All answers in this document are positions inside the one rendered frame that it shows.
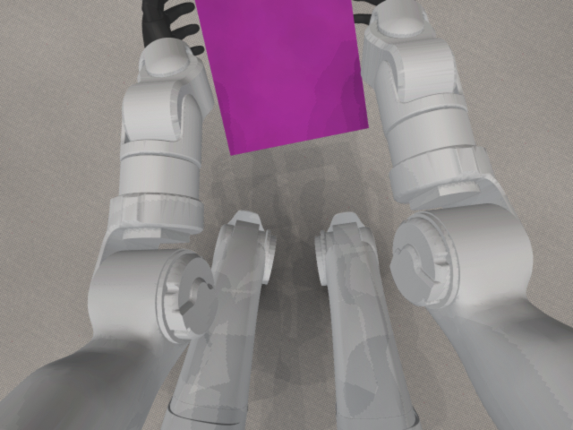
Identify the robot right upper arm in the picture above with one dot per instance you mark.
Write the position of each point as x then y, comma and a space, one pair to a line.
469, 266

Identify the robot left forearm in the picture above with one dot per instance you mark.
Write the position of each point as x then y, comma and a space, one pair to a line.
160, 152

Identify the robot right hand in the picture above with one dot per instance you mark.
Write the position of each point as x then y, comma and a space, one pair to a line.
365, 18

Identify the robot right forearm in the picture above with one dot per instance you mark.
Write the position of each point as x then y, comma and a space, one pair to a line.
424, 114

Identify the robot left upper arm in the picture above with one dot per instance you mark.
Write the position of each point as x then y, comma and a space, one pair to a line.
145, 306

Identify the left robot shin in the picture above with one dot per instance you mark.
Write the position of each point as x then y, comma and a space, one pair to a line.
228, 229

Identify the robot left thigh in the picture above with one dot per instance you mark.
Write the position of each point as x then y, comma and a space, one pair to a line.
213, 387

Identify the carton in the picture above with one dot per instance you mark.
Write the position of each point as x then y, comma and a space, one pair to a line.
284, 71

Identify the robot left hand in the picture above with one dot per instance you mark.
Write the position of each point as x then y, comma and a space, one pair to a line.
156, 22

